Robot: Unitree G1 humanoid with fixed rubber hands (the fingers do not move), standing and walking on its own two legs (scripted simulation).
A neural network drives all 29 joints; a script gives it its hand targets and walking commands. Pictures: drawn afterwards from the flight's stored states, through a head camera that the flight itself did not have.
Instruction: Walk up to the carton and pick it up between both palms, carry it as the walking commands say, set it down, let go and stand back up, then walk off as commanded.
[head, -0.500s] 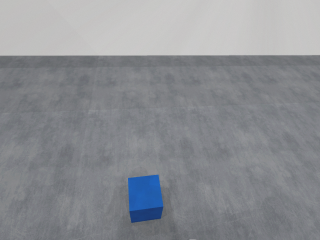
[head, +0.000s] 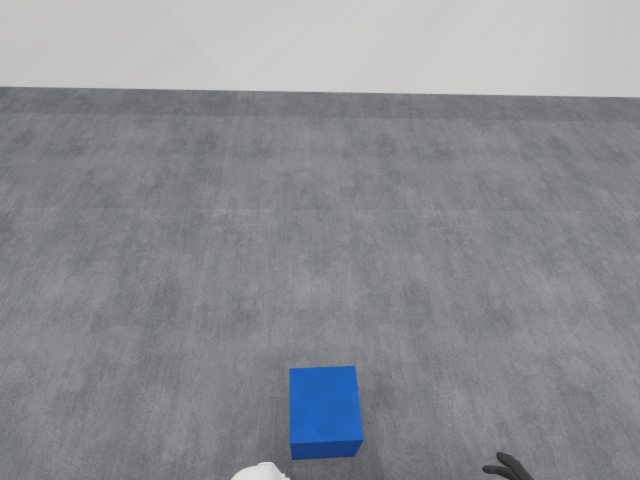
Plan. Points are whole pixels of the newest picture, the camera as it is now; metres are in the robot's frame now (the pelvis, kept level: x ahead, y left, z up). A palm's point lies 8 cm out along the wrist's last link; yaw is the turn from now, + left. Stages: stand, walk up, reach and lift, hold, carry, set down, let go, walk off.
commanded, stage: walk up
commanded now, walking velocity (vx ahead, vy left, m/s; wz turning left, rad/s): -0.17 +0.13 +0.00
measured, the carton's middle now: (323, 413) +0.36 +0.01 -0.64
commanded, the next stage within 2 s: stand in 0.90 s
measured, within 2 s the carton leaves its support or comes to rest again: neither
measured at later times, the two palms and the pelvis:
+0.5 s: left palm out of the picture -0.10 +0.26 -0.12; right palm out of the picture -0.01 -0.22 -0.13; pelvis -0.07 +0.01 +0.02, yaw -2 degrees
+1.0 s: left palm out of the picture -0.05 +0.29 -0.13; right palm out of the picture -0.03 -0.17 -0.11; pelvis -0.08 +0.05 +0.02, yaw +0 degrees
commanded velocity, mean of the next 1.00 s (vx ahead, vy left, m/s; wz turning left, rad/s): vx -0.04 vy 0.10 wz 0.03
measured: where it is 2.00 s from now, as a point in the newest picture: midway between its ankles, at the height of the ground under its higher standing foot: outside the picture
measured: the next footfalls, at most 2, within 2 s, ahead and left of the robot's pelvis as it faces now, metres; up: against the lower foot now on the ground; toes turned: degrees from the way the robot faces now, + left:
right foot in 0.40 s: -0.07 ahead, -0.10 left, +0.00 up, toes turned -7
left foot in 0.74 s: -0.02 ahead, +0.16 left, +0.00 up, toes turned -1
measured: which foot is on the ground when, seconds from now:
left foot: down 0.00-0.40, up 0.42-0.72, down 0.74-1.00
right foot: down 0.00-0.00, up 0.02-0.38, down 0.40-0.74, up 0.76-1.00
